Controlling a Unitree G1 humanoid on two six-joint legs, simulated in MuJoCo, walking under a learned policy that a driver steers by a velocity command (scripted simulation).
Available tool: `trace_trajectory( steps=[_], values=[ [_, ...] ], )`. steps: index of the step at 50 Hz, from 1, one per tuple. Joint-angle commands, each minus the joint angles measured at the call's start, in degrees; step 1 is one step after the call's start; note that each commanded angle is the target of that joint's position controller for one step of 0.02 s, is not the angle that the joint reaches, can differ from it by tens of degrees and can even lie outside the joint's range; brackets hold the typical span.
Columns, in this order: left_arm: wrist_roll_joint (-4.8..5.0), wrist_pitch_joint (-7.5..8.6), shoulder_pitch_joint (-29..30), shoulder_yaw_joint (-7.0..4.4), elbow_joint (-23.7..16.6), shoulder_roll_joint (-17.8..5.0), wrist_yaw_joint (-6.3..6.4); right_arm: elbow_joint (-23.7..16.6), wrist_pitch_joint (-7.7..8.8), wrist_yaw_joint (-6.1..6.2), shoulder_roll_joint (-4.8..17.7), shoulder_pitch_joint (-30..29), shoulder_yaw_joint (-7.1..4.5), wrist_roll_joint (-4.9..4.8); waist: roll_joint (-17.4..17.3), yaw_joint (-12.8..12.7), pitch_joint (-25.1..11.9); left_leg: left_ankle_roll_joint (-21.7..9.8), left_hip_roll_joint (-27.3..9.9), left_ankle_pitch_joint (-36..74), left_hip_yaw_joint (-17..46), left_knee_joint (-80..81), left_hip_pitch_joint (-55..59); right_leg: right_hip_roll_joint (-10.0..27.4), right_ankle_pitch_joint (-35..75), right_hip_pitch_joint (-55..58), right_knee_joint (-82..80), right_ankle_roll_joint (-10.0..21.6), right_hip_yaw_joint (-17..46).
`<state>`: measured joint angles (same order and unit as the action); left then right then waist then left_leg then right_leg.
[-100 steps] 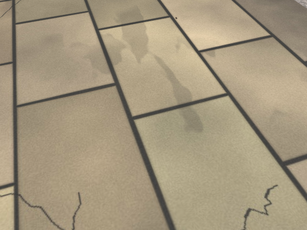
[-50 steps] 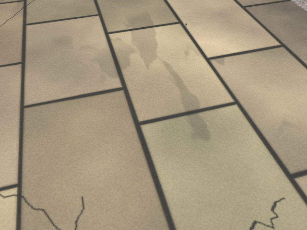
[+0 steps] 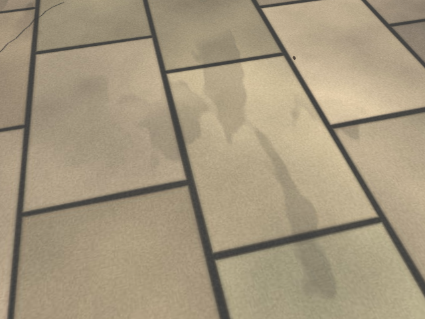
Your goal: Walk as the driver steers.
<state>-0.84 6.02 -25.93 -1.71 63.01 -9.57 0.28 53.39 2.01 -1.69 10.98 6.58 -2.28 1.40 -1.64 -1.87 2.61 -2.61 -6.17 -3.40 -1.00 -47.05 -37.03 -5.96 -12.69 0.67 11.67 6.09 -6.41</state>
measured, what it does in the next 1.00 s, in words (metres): walks ahead, turning left: left foot, then right foot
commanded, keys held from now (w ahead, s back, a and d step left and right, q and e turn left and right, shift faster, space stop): w+q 0.76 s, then no key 0.24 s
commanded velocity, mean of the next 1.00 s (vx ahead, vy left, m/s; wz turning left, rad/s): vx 0.45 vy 0.00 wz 0.45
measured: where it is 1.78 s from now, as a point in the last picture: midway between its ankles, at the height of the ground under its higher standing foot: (193, 286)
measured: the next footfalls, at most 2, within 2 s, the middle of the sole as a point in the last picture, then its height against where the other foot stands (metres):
left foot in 0.20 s outside the picture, level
right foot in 0.74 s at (221, 271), level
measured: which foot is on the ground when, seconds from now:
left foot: up 0.00-0.18, down 0.20-0.76, up 0.78-1.00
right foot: down 0.00-0.22, up 0.24-0.72, down 0.74-1.00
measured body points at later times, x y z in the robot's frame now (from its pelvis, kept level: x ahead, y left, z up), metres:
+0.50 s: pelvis +0.28 +0.06 +0.00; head +0.31 +0.08 +0.45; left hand +0.38 +0.33 -0.12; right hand +0.33 -0.20 -0.13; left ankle +0.23 +0.09 -0.74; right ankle +0.44 -0.09 -0.67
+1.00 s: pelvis +0.54 +0.08 +0.00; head +0.58 +0.09 +0.45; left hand +0.46 +0.35 -0.12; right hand +0.77 -0.09 -0.13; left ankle +0.50 +0.21 -0.67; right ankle +0.60 +0.02 -0.74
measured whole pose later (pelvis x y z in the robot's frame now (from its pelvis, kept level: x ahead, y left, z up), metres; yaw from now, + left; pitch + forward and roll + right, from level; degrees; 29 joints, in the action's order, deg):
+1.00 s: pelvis +0.54 +0.08 +0.00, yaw +29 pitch +1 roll +0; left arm -1.1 5.2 -16.1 -1.7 48.8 -13.4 -0.1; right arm 46.3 0.5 -0.9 16.4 10.9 -4.2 1.9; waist -2.5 -1.1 4.0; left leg -1.2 2.9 -18.9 4.5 -58.6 -31.5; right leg -0.7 -8.9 -12.5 20.5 2.9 -4.6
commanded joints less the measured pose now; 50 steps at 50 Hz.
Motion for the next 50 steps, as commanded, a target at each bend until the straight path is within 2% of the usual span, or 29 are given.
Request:
trace_trajectory(
  steps=[1,4,6,8,9,10,11,12,13,15,16,17,18,21,26,31,33,34,36,37,38,39,40,41,42,43,45,47,50],
  values=[
    [-0.04,0.91,-3.5,-0.64,-1.6,-6.0,0.53,-3.9,0.39,-0.29,1.0,-5.5,0.40,-0.61,5.1,-0.7,3.9,-0.7,2.8,4.8,-3.5,6.9,1.8,15.3,25.8,-3.1,-5.3,2.7,4.3],
    [-0.55,0.72,-5.4,-0.52,-0.8,-6.1,1.20,-5.3,0.73,-0.27,1.5,-8.7,0.36,-0.34,5.1,-1.3,4.3,-2.7,4.3,2.7,-4.8,11.2,1.3,17.4,32.1,3.7,-2.7,2.5,1.9],
    [-0.65,0.63,-4.4,-0.68,-0.9,-7.1,1.78,-5.3,1.03,-0.11,2.2,-7.2,-0.06,-0.01,5.7,0.3,2.9,-4.6,6.7,-1.6,-6.5,13.1,5.0,18.4,46.0,6.8,2.6,1.9,-0.2],
    [-0.78,0.19,-2.9,-1.17,-1.3,-8.9,2.31,-3.4,1.31,0.38,3.8,-0.1,-1.06,0.27,7.0,3.7,-1.4,-7.2,10.3,-7.2,-8.4,13.8,12.6,19.1,60.7,8.6,14.2,1.4,-1.9],
    [-0.71,-0.26,-2.1,-1.47,-1.8,-9.8,2.29,-1.1,1.60,0.58,4.9,6.8,-1.86,0.39,7.1,6.5,-4.9,-8.5,11.8,-7.1,-8.4,16.7,19.8,18.9,59.9,7.4,23.8,1.1,-2.5],
    [-0.30,-0.41,-0.7,-1.58,-2.9,-10.2,2.14,1.1,1.87,0.83,7.3,14.7,-3.04,1.20,6.3,10.5,-8.5,-10.9,9.2,-6.1,-3.8,19.8,31.9,18.1,49.8,-1.1,36.4,0.1,-3.6],
    [0.72,-0.14,-0.7,-0.94,-6.1,-7.1,1.41,1.2,1.67,1.41,13.5,20.7,-4.91,1.87,-2.2,11.4,-14.7,-17.0,-5.9,-8.1,17.4,20.6,47.2,12.8,21.8,-18.4,58.0,-2.0,-5.3],
    [1.09,0.28,-0.8,-1.32,-8.4,-6.7,0.47,1.0,0.78,0.92,15.0,18.6,-5.31,0.60,-8.9,8.1,-18.3,-24.8,-15.4,-4.2,44.4,29.2,55.2,1.5,-17.2,-36.0,72.6,-3.4,3.0],
    [-0.02,0.70,5.3,-1.68,-10.0,-8.5,0.19,0.8,0.39,0.81,13.3,14.7,-4.92,-0.73,-1.1,6.8,-10.7,-22.1,-12.5,-8.0,36.6,30.8,50.0,6.7,-11.5,-42.4,71.9,-2.4,9.3],
    [0.12,1.39,8.7,-1.79,-11.2,-8.0,0.01,-0.1,0.66,0.98,8.0,9.1,-3.55,-0.67,4.7,3.0,-1.5,-16.8,-8.1,0.5,25.2,34.0,35.5,10.5,-4.3,-38.9,62.6,-3.0,8.8],
    [-0.89,0.30,8.8,-1.83,-11.5,-7.4,0.06,-0.2,0.95,1.28,6.1,8.0,-2.87,-1.13,5.6,1.1,-0.4,-13.6,-4.1,4.5,20.3,34.6,30.9,11.5,-3.2,-35.5,59.4,-3.7,8.8],
    [-1.47,-0.85,6.6,-1.60,-11.7,-6.2,-0.19,-0.4,1.45,1.54,6.9,8.3,-2.84,-1.17,2.2,-0.1,-1.3,-14.4,-4.0,8.7,18.5,34.8,28.5,11.7,-3.6,-32.8,56.9,-4.7,8.7],
    [-1.90,-1.73,7.2,-1.63,-12.1,-6.3,-0.22,0.1,2.11,1.55,6.8,10.1,-2.77,-1.44,2.3,-0.2,-0.9,-14.1,-2.9,14.0,17.3,34.4,27.6,11.9,-4.1,-32.4,55.6,-5.6,8.2],
    [-2.04,-3.05,13.1,-1.71,-15.1,-6.4,-0.68,0.2,2.59,1.80,9.6,13.2,-3.27,-1.46,0.9,0.7,-0.1,-13.4,-0.5,14.4,15.4,35.6,26.5,11.8,0.3,-35.5,48.5,-8.0,6.4],
    [-1.49,-3.42,25.4,-1.37,-20.3,-6.9,-1.32,-0.1,1.82,1.80,9.8,19.8,-3.25,-1.30,-1.7,5.2,-0.1,-9.7,0.9,16.6,16.9,34.3,32.6,10.2,10.1,-40.7,36.1,-8.8,5.8],
    [-0.86,-2.78,33.8,-0.54,-24.6,-7.4,-1.66,-0.9,1.46,2.45,10.7,23.2,-3.37,-0.50,-2.7,7.8,0.4,-10.1,-0.4,20.0,20.1,30.9,39.6,7.5,10.7,-41.2,26.5,-7.6,6.2],
    [-0.56,-2.22,33.3,-0.56,-25.5,-8.5,-1.62,-1.7,1.51,2.93,11.6,22.2,-3.65,-0.27,-3.3,6.6,0.3,-9.2,-1.3,21.8,21.7,28.9,40.2,6.8,9.6,-36.9,22.1,-6.5,7.2],
    [-0.43,-1.92,30.5,-0.76,-25.1,-9.3,-1.46,-2.4,1.59,3.09,12.3,20.3,-3.84,-0.24,-3.6,4.8,-0.2,-8.0,-1.2,24.0,21.7,27.3,38.7,6.1,8.1,-31.5,19.6,-5.7,7.3],
    [-0.24,-1.06,17.9,-1.98,-21.6,-12.2,-0.43,-3.7,2.12,2.45,13.6,16.8,-4.17,-0.42,-2.1,-0.9,-6.1,-5.3,2.0,33.1,20.0,15.2,34.5,3.6,6.4,-13.1,15.2,-3.6,6.3],
    [-1.07,-0.33,9.5,-2.76,-20.2,-14.5,0.43,-4.6,2.63,1.80,12.5,16.1,-3.93,-1.02,0.6,-4.8,-12.1,-4.2,5.4,24.7,18.0,3.0,27.8,9.4,4.7,0.5,14.0,-1.6,11.1],
    [-2.75,-0.46,3.3,-3.72,-20.7,-19.4,1.37,-6.7,2.83,1.67,6.5,19.4,-2.53,-2.65,10.2,-4.7,-20.9,-2.8,10.7,-5.0,12.0,-14.1,15.6,25.9,-1.6,15.2,13.2,1.7,29.2],
    [-2.29,-1.41,6.4,-4.29,-20.7,-20.6,0.95,-7.5,2.23,2.04,7.8,24.7,-2.69,-2.82,20.3,-0.2,-23.9,-2.1,14.8,-29.4,8.0,-24.2,5.7,33.2,3.1,16.4,6.4,8.1,51.2],
    [-1.46,-1.85,11.4,-3.21,-22.0,-14.4,0.63,-5.2,1.10,2.64,10.4,23.4,-3.03,-0.97,8.5,1.7,-14.2,-1.8,10.1,-24.5,8.5,-28.2,3.2,30.9,4.8,7.3,6.9,8.1,44.6],
    [-0.77,-1.63,14.0,-1.99,-22.2,-9.9,0.38,-5.2,0.79,2.29,9.7,19.4,-2.91,-0.18,2.4,1.5,-7.5,-1.0,9.0,-20.9,7.6,-26.6,4.4,27.5,15.7,-0.7,7.1,7.4,34.0],
    [-0.94,-1.33,14.6,-1.30,-21.6,-8.2,0.21,-5.6,0.50,2.06,8.4,18.0,-2.81,-0.05,1.7,2.4,-5.1,-0.5,7.8,-19.9,7.2,-24.0,6.0,24.7,26.5,-5.0,6.7,6.0,26.4],
    [-0.59,-0.85,13.4,-1.00,-20.4,-7.8,0.25,-6.1,-0.08,1.67,7.9,16.8,-2.80,0.63,4.3,2.8,-4.1,0.1,7.0,-19.8,6.9,-21.7,6.9,22.5,35.0,-7.3,6.3,5.5,21.0],
    [-0.21,0.20,11.0,-1.06,-18.6,-8.7,-0.21,-6.2,-1.15,1.12,6.9,17.4,-2.67,0.78,7.6,3.5,-5.5,0.9,8.3,-18.8,6.4,-19.6,9.4,20.6,47.0,-8.6,6.4,5.1,15.7],
    [-0.08,0.61,11.0,-1.23,-18.1,-9.9,-0.37,-6.6,-1.58,0.80,6.7,16.5,-2.56,0.46,7.7,4.4,-6.9,1.4,9.2,-16.8,6.4,-17.1,9.1,20.4,50.2,-8.5,5.9,5.9,12.7],
    [-0.20,-0.12,11.9,-0.99,-17.4,-10.1,-0.33,-7.8,-2.02,0.48,5.5,12.0,-1.54,0.53,8.2,4.5,-6.5,2.0,8.2,-11.9,4.4,-6.6,10.7,18.6,48.2,-10.5,5.1,5.2,8.0]
  ],
)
